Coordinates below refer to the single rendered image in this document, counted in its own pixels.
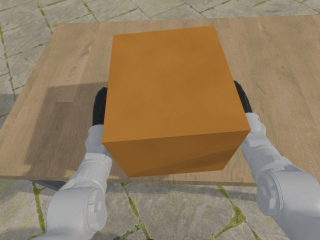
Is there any left robot upper arm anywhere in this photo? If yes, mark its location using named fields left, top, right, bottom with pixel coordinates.
left=30, top=186, right=108, bottom=240

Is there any robot right forearm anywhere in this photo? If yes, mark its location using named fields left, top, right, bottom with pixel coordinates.
left=241, top=112, right=320, bottom=187

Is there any robot left forearm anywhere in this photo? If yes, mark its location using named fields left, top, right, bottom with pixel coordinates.
left=45, top=124, right=113, bottom=230

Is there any carton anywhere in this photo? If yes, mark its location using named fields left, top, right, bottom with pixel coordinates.
left=101, top=25, right=251, bottom=178

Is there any right robot upper arm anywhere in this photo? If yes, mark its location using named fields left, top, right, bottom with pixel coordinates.
left=256, top=171, right=320, bottom=240

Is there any table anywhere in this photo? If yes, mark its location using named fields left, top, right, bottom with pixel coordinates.
left=0, top=14, right=320, bottom=191

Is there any robot right hand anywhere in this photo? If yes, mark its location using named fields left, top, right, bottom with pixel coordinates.
left=234, top=80, right=252, bottom=113

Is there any robot left hand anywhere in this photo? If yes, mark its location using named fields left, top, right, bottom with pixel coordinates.
left=92, top=87, right=108, bottom=126

